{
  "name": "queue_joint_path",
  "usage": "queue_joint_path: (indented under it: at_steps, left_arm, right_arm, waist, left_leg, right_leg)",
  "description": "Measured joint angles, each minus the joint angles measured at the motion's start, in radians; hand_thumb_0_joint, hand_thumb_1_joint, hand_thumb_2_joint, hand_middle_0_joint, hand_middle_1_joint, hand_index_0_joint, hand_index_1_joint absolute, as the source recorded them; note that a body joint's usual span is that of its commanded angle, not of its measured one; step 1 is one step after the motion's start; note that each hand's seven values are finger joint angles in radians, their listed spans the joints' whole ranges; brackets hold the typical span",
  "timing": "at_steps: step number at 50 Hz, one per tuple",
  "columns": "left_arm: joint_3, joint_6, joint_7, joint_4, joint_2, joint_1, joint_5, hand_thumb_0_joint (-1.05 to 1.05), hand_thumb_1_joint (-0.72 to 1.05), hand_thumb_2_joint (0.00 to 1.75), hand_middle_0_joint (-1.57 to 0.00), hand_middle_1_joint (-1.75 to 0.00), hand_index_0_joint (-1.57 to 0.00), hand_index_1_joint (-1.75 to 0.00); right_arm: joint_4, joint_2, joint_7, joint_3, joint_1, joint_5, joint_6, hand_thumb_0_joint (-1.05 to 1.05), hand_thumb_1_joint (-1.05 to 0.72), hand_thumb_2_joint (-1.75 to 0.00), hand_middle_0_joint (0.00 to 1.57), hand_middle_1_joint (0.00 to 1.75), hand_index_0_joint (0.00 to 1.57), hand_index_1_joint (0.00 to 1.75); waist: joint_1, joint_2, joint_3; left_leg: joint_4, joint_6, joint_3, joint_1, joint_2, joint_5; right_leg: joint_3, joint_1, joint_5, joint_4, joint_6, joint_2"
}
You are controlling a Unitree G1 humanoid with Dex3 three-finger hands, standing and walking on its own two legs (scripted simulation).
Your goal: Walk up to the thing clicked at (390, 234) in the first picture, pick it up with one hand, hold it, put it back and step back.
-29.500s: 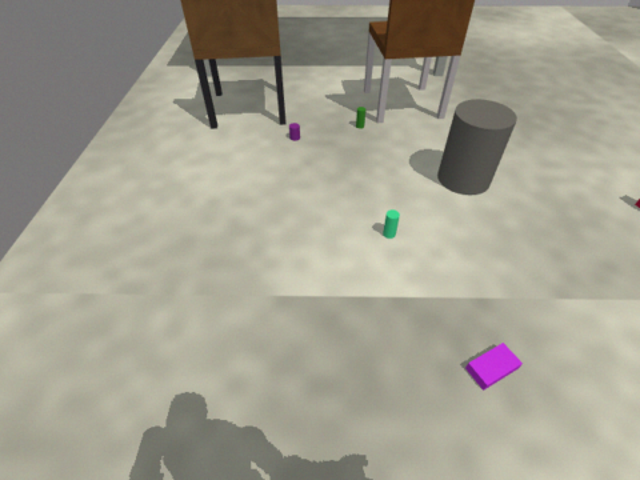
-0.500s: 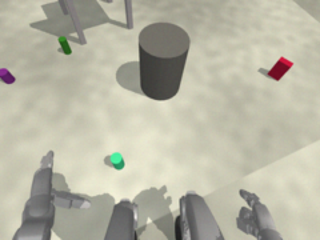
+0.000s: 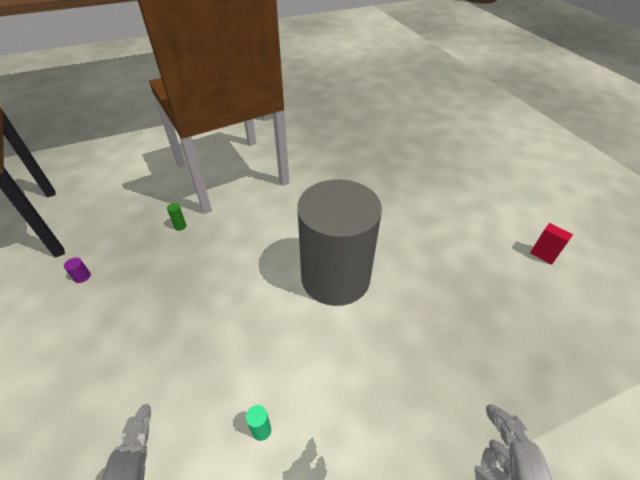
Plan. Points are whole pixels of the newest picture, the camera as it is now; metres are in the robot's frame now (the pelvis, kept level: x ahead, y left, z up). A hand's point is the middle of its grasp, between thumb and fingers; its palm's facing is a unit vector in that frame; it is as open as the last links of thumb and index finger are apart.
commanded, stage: home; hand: left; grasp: from the side
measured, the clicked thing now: (259, 423) +0.42 +0.17 -0.66
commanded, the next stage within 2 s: stand in 1.52 s
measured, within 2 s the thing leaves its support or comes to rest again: neither
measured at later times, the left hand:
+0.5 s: hand out of the picture +0.17 +0.17 -0.05, palm faces +0.10 -0.95 -0.29, open 17.7 cm
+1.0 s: hand out of the picture +0.16 +0.17 -0.05, palm faces +0.10 -0.95 -0.28, open 17.6 cm
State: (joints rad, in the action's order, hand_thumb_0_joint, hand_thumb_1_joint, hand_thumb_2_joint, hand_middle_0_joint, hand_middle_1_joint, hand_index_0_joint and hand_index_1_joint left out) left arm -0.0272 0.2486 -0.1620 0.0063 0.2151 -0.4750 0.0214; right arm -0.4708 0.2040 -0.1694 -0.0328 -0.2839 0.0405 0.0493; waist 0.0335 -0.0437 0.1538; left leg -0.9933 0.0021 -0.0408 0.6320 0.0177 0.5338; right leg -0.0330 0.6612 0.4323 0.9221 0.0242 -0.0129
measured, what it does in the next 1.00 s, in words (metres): stands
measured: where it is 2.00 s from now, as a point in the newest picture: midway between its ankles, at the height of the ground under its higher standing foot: outside the picture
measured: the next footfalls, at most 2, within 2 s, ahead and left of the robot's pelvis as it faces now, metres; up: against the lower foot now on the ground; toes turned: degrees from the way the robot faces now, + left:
none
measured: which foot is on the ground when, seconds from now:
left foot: down 0.00-1.00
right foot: down 0.00-1.00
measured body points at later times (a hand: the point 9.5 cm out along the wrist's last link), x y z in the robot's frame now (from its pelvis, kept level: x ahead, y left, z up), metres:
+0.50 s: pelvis +0.00 -0.01 +0.00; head +0.02 +0.00 +0.45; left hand +0.16 +0.22 -0.03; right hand +0.16 -0.25 -0.07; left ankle -0.02 +0.11 -0.68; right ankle +0.02 -0.14 -0.68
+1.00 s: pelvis -0.01 -0.01 +0.00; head +0.01 -0.01 +0.45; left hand +0.15 +0.22 -0.03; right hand +0.15 -0.25 -0.07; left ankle -0.02 +0.11 -0.68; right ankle +0.02 -0.14 -0.68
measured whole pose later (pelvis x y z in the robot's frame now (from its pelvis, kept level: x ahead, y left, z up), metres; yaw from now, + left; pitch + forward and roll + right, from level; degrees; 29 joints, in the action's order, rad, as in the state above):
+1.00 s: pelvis -0.01 -0.01 +0.00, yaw +0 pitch +7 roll -2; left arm -0.01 0.25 -0.13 -0.01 0.20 -0.47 0.01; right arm -0.51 0.21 -0.16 -0.02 -0.27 0.02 0.13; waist 0.02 -0.03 0.11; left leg -0.96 -0.01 -0.05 0.58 0.02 0.51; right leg -0.04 0.62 0.42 0.90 0.01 -0.01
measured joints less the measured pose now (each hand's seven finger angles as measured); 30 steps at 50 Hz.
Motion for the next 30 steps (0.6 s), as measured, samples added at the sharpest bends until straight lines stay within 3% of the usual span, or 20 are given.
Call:
queue_joint_path:
  at_steps: [12, 30]
  left_arm:
    - [0.008, 0.008, 0.017, -0.004, -0.004, 0.007, -0.012, -0.01, -0.57, 0.03, -0.05, -0.05, -0.06, -0.05]
    - [0.013, 0.005, 0.024, -0.02, -0.012, 0.012, -0.014, -0.01, -0.59, 0.02, -0.05, -0.05, -0.05, -0.05]
  right_arm:
    - [-0.008, 0.004, 0.006, 0.001, 0.029, -0.021, 0.055, 0.01, -0.9, -0.9, 0.2, 0.3, 0.21, 0.3]
    - [-0.043, 0.009, 0.011, 0.012, -0.003, -0.022, 0.06, 0.01, -0.9, -0.9, 0.2, 0.3, 0.21, 0.3]
  waist:
    - [-0.013, 0.012, -0.041]
    - [-0.001, 0.007, -0.042]
  left_leg:
    - [0.021, -0.004, -0.009, -0.037, -0.005, -0.01]
    - [0.032, -0.011, -0.006, -0.053, 0.003, -0.014]
  right_leg:
    - [-0.009, -0.04, -0.003, -0.017, -0.003, -0.005]
    - [-0.006, -0.049, -0.005, -0.019, -0.01, 0.002]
